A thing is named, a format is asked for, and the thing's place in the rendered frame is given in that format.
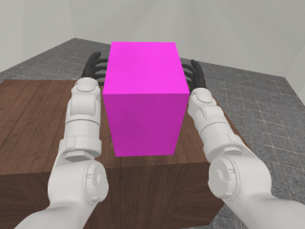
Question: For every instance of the right robot upper arm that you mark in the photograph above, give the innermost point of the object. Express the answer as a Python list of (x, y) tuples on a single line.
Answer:
[(244, 184)]

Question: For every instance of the robot left hand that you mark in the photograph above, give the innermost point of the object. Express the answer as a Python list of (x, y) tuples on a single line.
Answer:
[(90, 69)]

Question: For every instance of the robot right hand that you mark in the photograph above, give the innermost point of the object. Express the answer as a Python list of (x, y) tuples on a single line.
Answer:
[(197, 76)]

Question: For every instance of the pedestal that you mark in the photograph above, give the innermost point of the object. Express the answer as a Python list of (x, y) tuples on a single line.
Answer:
[(145, 192)]

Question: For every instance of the left robot upper arm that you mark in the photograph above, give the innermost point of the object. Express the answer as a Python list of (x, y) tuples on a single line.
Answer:
[(74, 190)]

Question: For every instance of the left robot forearm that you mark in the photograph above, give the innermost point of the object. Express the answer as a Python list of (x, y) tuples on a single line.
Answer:
[(82, 125)]

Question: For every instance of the carton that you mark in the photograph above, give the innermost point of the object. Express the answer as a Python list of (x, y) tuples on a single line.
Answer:
[(145, 95)]

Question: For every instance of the right robot forearm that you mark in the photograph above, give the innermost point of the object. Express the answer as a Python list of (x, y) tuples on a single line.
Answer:
[(213, 128)]

